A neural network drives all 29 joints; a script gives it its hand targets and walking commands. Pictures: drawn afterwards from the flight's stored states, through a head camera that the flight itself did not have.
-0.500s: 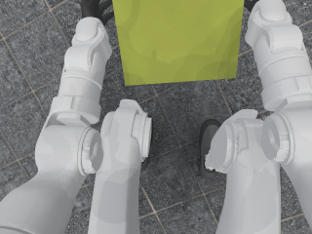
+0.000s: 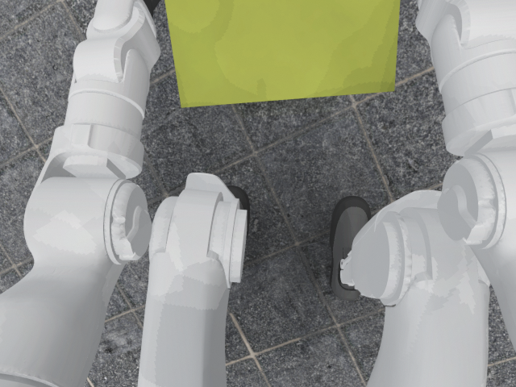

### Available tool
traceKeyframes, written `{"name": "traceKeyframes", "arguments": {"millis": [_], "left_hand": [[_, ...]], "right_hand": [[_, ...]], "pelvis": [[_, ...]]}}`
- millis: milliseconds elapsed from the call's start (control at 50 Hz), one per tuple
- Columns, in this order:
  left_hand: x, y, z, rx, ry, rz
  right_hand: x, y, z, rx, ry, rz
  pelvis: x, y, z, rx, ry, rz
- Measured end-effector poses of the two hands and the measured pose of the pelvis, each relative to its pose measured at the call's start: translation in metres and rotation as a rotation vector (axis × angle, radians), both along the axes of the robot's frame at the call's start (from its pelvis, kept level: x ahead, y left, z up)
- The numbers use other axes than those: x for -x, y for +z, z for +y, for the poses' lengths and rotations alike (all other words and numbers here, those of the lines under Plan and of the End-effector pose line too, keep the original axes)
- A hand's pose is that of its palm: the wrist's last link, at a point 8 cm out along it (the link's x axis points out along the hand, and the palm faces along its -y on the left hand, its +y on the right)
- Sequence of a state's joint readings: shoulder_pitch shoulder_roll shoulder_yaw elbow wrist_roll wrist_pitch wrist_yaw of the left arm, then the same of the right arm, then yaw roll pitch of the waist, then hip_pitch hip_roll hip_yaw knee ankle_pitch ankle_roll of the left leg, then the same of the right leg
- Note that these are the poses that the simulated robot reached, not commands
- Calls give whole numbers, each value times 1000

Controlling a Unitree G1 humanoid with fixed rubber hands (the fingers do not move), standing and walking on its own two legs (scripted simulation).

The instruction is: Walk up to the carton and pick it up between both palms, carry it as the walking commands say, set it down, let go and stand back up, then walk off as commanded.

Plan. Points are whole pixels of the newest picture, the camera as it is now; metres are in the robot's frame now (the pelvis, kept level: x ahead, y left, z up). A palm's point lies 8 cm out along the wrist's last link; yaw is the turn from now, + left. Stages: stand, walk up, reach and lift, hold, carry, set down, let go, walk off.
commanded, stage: set down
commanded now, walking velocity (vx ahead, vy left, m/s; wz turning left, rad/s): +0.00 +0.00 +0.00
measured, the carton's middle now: out of the picture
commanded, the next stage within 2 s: none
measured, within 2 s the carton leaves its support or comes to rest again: neither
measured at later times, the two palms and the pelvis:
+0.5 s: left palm out of the picture +0.54 +0.20 -0.14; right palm out of the picture +0.58 -0.12 -0.15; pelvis +0.02 +0.00 -0.01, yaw +0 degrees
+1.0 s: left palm out of the picture +0.54 +0.21 -0.16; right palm out of the picture +0.59 -0.11 -0.16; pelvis +0.04 +0.00 -0.01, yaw +1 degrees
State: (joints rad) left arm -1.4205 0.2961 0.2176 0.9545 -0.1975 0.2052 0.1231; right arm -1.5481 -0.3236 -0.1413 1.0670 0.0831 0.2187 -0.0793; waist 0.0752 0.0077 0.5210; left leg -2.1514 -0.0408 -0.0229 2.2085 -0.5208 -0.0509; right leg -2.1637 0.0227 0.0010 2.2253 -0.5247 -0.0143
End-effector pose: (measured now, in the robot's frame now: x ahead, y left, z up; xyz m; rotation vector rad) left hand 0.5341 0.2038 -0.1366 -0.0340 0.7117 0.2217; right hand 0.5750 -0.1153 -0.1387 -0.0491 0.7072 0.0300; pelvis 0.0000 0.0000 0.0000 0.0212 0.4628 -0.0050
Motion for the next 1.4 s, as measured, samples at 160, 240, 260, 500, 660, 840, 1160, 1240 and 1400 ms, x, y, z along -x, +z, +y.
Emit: {"name": "traceKeyframes", "arguments": {"millis": [160,240,260,500,660,840,1160,1240,1400], "left_hand": [[-2,-4,2,13,-4,-11],[-3,-5,2,14,-10,-13],[-3,-6,2,23,-7,-14],[-5,-7,1,10,-1,7],[-8,-11,0,17,21,11],[-10,-17,0,8,25,4],[-5,-21,2,5,25,-3],[-4,-21,1,6,23,-4],[-2,-21,0,-16,17,-11]], "right_hand": [[-3,-4,0,-7,6,-6],[-4,-5,0,-10,6,-7],[-4,-5,0,-6,8,-8],[-2,-10,-1,-57,-22,1],[-6,-15,-2,-59,-16,-2],[-10,-20,-1,-42,-9,-9],[-8,-24,2,-31,-15,-18],[-7,-23,1,-30,-20,-18],[-5,-25,0,-24,-5,-35]], "pelvis": [[-2,-4,0,4,2,17],[-3,-6,1,6,3,20],[-4,-7,1,6,5,24],[-20,-13,5,0,2,139],[-31,-10,3,-7,6,208],[-38,-10,1,-11,2,231],[-38,-15,1,-10,-1,209],[-36,-16,2,-11,4,195],[-32,-13,2,-13,3,180]]}}
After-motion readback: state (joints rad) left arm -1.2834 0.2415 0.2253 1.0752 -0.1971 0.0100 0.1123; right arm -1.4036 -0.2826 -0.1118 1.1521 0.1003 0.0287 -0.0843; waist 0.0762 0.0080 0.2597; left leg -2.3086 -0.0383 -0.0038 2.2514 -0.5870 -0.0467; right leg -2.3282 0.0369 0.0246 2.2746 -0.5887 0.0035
